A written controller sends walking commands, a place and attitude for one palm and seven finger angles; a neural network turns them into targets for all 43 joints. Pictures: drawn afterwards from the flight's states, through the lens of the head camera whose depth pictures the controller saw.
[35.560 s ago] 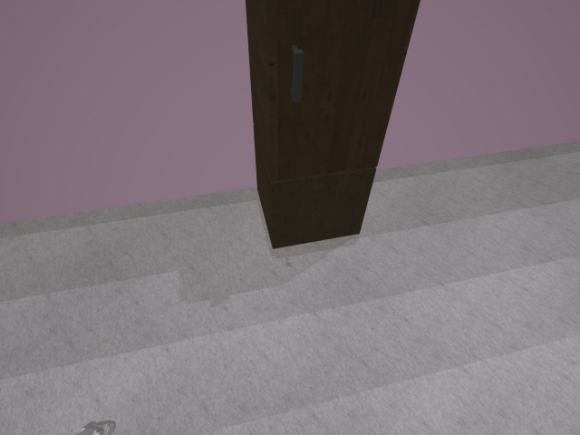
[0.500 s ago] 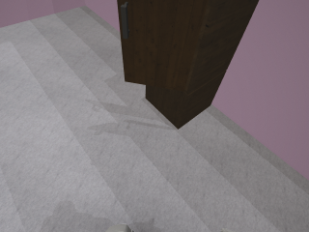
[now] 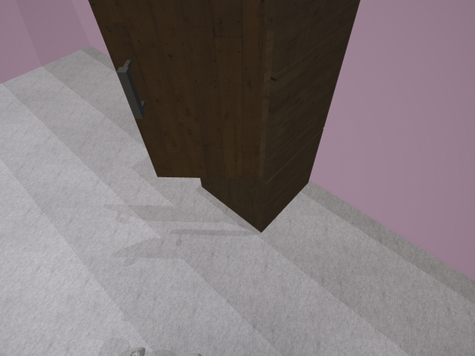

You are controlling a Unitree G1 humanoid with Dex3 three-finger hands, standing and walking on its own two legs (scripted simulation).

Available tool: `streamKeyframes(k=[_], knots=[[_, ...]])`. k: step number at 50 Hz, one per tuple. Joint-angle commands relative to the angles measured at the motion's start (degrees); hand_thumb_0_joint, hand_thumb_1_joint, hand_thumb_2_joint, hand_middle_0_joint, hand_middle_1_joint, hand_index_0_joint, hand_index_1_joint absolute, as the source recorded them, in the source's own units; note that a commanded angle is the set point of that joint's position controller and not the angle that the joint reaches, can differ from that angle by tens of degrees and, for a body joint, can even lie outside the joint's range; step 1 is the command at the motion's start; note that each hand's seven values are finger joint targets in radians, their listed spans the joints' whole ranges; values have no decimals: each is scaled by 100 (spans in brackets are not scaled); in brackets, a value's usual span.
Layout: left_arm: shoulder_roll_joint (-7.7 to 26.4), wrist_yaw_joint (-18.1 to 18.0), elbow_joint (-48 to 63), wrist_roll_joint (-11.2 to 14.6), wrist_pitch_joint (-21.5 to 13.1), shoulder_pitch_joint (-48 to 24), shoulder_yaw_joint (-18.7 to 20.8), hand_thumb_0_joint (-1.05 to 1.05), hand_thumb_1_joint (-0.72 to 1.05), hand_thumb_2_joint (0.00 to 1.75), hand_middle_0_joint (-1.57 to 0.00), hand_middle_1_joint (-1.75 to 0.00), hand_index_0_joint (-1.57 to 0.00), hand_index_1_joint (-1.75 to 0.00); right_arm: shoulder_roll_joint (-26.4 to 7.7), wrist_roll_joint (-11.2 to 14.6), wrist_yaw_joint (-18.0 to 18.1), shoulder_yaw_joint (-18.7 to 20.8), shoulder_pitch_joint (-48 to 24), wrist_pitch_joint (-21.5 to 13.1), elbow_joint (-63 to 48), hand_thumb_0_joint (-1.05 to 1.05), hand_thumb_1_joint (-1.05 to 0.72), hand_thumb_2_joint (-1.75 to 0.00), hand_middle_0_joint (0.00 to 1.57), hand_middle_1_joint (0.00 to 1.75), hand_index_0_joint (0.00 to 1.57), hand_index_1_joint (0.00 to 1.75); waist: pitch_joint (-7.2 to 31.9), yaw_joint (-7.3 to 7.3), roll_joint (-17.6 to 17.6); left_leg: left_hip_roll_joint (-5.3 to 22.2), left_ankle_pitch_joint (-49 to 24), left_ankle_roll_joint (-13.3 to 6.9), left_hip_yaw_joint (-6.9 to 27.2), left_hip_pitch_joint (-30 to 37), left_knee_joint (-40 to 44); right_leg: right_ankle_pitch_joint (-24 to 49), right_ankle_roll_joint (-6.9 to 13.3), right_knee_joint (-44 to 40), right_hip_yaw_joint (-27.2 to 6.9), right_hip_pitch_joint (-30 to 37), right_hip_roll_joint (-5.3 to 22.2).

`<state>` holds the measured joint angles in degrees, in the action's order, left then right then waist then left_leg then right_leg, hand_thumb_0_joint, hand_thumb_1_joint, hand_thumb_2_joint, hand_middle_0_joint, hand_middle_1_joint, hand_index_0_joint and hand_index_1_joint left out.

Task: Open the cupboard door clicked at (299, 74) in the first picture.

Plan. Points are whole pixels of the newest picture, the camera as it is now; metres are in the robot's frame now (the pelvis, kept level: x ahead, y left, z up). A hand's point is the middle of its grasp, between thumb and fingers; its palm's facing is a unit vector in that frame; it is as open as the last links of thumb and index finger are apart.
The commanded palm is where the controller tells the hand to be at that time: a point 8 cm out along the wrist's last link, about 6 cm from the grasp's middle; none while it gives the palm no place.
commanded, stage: take the last steps up to it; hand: left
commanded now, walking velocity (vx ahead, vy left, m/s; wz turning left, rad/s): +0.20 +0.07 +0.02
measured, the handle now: (134, 89) +0.70 +0.29 +0.04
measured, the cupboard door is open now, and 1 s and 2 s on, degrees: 40 40 40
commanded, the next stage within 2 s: come to a stop and stand still in 0.14 s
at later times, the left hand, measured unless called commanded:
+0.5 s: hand out of the picture +0.12 +0.23 -0.19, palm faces +0.07 -0.98 -0.16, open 7.4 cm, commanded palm none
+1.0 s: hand (150, 354) +0.15 +0.18 -0.16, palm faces +0.01 -0.97 -0.23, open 7.3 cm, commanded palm none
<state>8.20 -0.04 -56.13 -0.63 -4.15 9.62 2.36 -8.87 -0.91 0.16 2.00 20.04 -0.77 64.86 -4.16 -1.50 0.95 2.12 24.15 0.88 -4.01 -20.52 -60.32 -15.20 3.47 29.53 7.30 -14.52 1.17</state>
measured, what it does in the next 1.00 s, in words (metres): walks ahead: left foot, then right foot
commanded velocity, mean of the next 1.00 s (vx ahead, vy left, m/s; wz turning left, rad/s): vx -0.04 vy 0.02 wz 0.00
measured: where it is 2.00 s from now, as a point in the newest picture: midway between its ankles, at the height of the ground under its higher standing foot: outside the picture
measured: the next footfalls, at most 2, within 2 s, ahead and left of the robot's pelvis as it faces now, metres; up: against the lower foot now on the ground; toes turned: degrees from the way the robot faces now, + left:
left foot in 0.28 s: +0.22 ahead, +0.15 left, +0.00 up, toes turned +6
right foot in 0.76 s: +0.11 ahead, -0.13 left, +0.00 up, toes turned -4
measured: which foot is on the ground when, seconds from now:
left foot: up 0.00-0.26, down 0.28-0.76, up 0.78-1.00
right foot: down 0.00-0.30, up 0.32-0.74, down 0.76-1.00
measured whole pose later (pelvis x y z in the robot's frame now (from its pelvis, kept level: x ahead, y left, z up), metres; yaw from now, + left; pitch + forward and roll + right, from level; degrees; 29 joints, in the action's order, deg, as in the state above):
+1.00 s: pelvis +0.10 -0.01 +0.01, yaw -1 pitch +1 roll +2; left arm 10.0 -1.1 -58.5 -1.3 0.0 13.4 1.7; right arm -12.2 -0.5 0.1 3.2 16.2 3.0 60.9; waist -1.5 0.5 -1.1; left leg -0.4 23.2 2.9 -2.9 -16.9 -37.3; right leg -16.5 -0.7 27.2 1.0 -11.4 4.0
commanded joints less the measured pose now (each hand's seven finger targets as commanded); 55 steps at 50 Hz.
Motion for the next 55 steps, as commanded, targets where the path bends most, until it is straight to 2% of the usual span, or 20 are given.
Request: streamKeyframes(k=[1, 9, 12, 13, 15, 16, 19, 22, 26, 32, 35, 36, 38, 39, 40, 42, 49, 51, 54, 55], knots=[[672, -79, -121, -8, -65, 836, 108, 0, 90, 90, -20, -30, -20, -30, -181, -11, -33, 50, -89, -63, -455, 0, -90, -90, 20, 30, 20, 30, 339, 133, -703, 376, -651, 144, 185, -872, 310, 2890, 586, -1588, -885, 835, 1542], [930, -55, -467, -58, -42, 1026, 152, 0, 90, 90, -20, -30, -20, -30, -202, -14, -138, 54, -788, -111, -739, 0, -90, -90, 20, 30, 20, 30, 146, 252, -829, 129, -1112, 80, -103, -351, 2306, 2281, 524, -1447, -784, 822, 1515], [903, -58, -576, -47, 40, 993, 135, 0, 90, 90, -20, -30, -20, -30, -371, -43, -96, 62, -525, -180, -629, 0, -90, -90, 20, 30, 20, 30, 114, 29, -628, -100, -1597, 14, -293, 855, 3200, 1851, 248, -850, -634, 241, 1262], [764, -76, -554, -31, 76, 969, 80, 0, 90, 90, -20, -30, -20, -30, -602, -61, -38, 88, -7, -226, -468, 0, -90, -90, 20, 30, 20, 30, 344, -188, -104, 152, -2377, -76, 30, 1616, 3450, 1735, 64, -27, -379, -64, 944], [356, -144, -506, 88, 158, 1349, -82, 0, 90, 90, -20, -30, -20, -30, -1213, -61, 143, 134, 501, -204, -402, 0, -90, -90, 20, 30, 20, 30, 1206, -171, 1387, 2004, -5865, -1116, 1797, 2327, 3711, -1916, -412, 1891, -147, -588, 135], [353, -204, -543, 65, 237, 1431, -95, 0, 90, 90, -20, -30, -20, -30, -1176, -46, 212, 57, 137, -131, -471, 0, -90, -90, 20, 30, 20, 30, 1054, 7, 778, 2025, -6085, -1269, 1488, 1764, 3740, -2222, -369, 2075, -576, -242, 241], [518, -218, -634, 30, 503, 1253, -45, 0, 90, 90, -20, -30, -20, -30, -1045, -8, 335, -2, -652, -27, -654, 0, -90, -90, 20, 30, 20, 30, 447, 133, 978, 1859, -5688, -1130, 1231, 867, 4012, -1836, -505, 2322, -745, -295, 387], [682, -169, -433, -4, 674, 1178, 74, 0, 90, 90, -20, -30, -20, -30, -1202, -1, 375, 123, -746, 90, -734, 0, -90, -90, 20, 30, 20, 30, 553, 144, 391, 1912, -4965, -1223, 1202, 924, 4021, -1576, -491, 2642, -746, -619, 251], [697, -128, -138, -48, 797, 1009, 227, 0, 90, 90, -20, -30, -20, -30, -1260, -27, 374, 240, -909, 153, -860, 0, -90, -90, 20, 30, 20, 30, 930, 177, 504, 1949, -3728, -1206, 1048, 947, 4135, -1268, -538, 3521, -919, -1102, 145], [538, -68, 177, -85, 727, 641, 172, 0, 90, 90, -20, -30, -20, -30, -1218, -93, 247, 320, -935, 166, -912, 0, -90, -90, 20, 30, 20, 30, 745, 88, 982, 1647, -1958, -968, 946, 629, 4301, -1175, -480, 1791, -495, -577, 119], [524, -88, 35, -50, 612, 974, 132, 0, 90, 90, -20, -30, -20, -30, -1218, -60, 151, 335, -919, 196, -870, 0, -90, -90, 20, 30, 20, 30, 829, 255, 932, 1262, -842, -664, 812, 254, 4160, -328, -427, 166, -244, 457, -5], [675, -110, -41, -61, 554, 1146, 143, 0, 90, 90, -20, -30, -20, -30, -1055, -21, 116, 314, -869, 202, -864, 0, -90, -90, 20, 30, 20, 30, 785, 336, 550, 909, -525, -421, 586, -44, 3869, 18, -399, -545, -388, 902, 93], [1417, -173, 76, -97, 412, 722, 177, 0, 90, 90, -20, -30, -20, -30, -461, 45, 11, 150, -949, 257, -1019, 0, -90, -90, 20, 30, 20, 30, 242, 238, -1542, 45, 220, 144, 0, -382, 2739, -958, 219, -1985, -2429, 42, 1838], [1504, -171, 207, -86, 398, 459, 135, 0, 90, 90, -20, -30, -20, -30, -670, 5, -40, 168, -1085, 288, -1069, 0, -90, -90, 20, 30, 20, 30, 94, 296, -1151, 94, 306, 100, 225, -106, 2234, -1203, 472, -2136, -2485, -553, 2054], [1522, -155, 250, -114, 402, 211, 111, 0, 90, 90, -20, -30, -20, -30, -619, -4, -93, 191, -907, 283, -1018, 0, -90, -90, 20, 30, 20, 30, 140, 150, -853, -13, 136, 86, 170, 114, 1914, -1459, 478, -2045, -2238, -801, 1896], [1386, -176, 194, -92, 365, 86, 146, 0, 90, 90, -20, -30, -20, -30, -729, -28, -65, 224, -809, 337, -893, 0, -90, -90, 20, 30, 20, 30, -161, 136, -1488, -1, -148, 92, 309, -206, 1655, -206, 373, -1802, -2078, -498, 1659], [1477, -226, -91, -74, 336, 696, 253, 0, 90, 90, -20, -30, -20, -30, -630, 61, 36, 143, -544, 191, -825, 0, -90, -90, 20, 30, 20, 30, 503, 371, -1080, -231, -171, 197, 89, -103, 2933, 3749, 487, -511, -1620, 1400, 1683], [1350, -220, -130, -2, 371, 563, 220, 0, 90, 90, -20, -30, -20, -30, -633, 51, 78, 113, -257, 123, -692, 0, -90, -90, 20, 30, 20, 30, 641, 230, -991, -204, -1382, 126, 81, 840, 3906, 3289, 184, -138, -1333, 932, 1354], [767, -196, -71, 28, 463, 588, 74, 0, 90, 90, -20, -30, -20, -30, -1104, -13, 158, 159, -259, 72, -701, 0, -90, -90, 20, 30, 20, 30, 849, 294, 571, 1007, -3497, -517, 1033, 1405, 3787, 351, -342, 117, -580, 167, 492], [669, -449, -326, -26, 250, 947, -50, 0, 90, 90, -20, -30, -20, -30, -1140, 54, 62, 129, -510, -20, -1099, 0, -90, -90, 20, 30, 20, 30, 638, 224, 801, 872, -4576, -327, 604, 1192, 2738, 633, -207, 162, -747, -8, 582]])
